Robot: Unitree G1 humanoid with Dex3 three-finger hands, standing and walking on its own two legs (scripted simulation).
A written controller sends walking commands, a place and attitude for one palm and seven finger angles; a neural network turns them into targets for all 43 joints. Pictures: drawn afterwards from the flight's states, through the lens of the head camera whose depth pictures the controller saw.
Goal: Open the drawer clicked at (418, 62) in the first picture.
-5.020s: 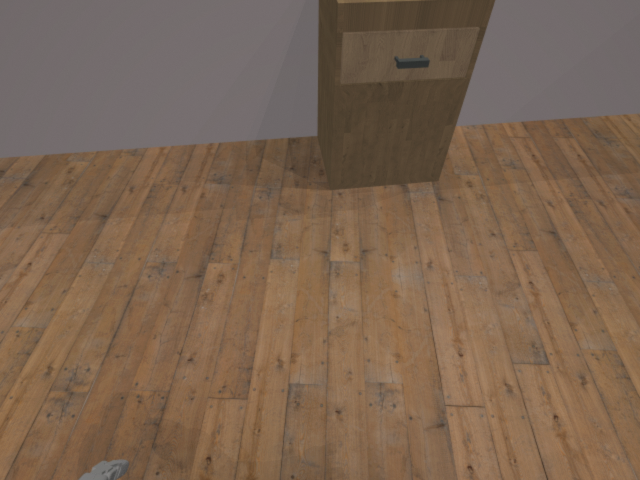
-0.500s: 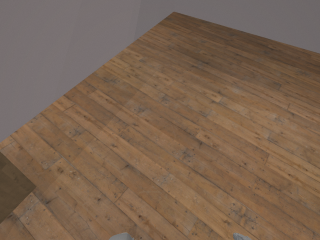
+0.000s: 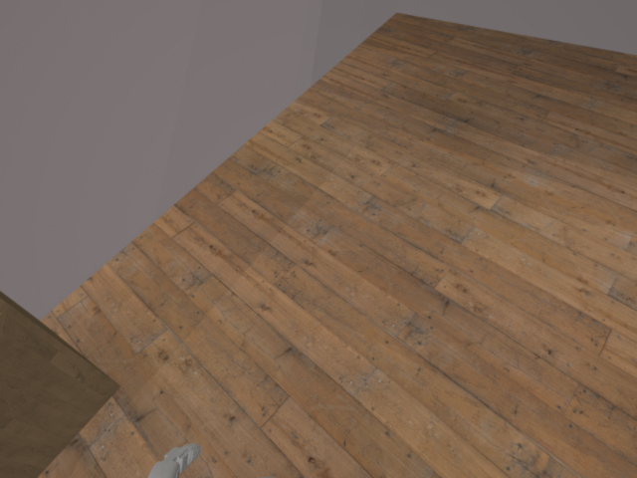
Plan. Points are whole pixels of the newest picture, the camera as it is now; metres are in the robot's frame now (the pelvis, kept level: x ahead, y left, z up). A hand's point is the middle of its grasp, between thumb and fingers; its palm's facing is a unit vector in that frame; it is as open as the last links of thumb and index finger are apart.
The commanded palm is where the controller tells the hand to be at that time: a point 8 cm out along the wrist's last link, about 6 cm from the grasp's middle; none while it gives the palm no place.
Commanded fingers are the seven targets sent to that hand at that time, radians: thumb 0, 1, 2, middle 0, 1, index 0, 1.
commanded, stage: turn to face it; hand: left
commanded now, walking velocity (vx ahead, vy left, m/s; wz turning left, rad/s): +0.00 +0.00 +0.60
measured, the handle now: out of the picture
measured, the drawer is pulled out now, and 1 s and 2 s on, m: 0.00 0.00 0.00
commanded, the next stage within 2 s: take the last steps up to it in 1.48 s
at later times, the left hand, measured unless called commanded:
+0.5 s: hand out of the picture -0.04 +0.26 -0.18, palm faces +0.35 -0.89 -0.27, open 7.4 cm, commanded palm none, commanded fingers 0.00 0.90 0.90 -0.20 -0.30 -0.20 -0.30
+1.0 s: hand out of the picture +0.00 +0.21 -0.13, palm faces +0.55 -0.78 -0.29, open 7.4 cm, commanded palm none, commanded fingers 0.00 0.90 0.90 -0.20 -0.30 -0.20 -0.30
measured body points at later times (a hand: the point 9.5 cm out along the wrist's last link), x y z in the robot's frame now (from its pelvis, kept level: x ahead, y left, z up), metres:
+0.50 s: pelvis +0.00 +0.03 -0.01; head +0.04 +0.07 +0.44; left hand -0.06 +0.31 -0.16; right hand +0.22 -0.18 -0.12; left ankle -0.01 +0.13 -0.73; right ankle +0.01 -0.12 -0.67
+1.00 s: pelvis +0.02 -0.02 +0.01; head +0.07 -0.03 +0.45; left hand -0.03 +0.25 -0.11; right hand +0.21 -0.20 -0.16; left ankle -0.07 +0.09 -0.64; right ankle +0.07 -0.10 -0.73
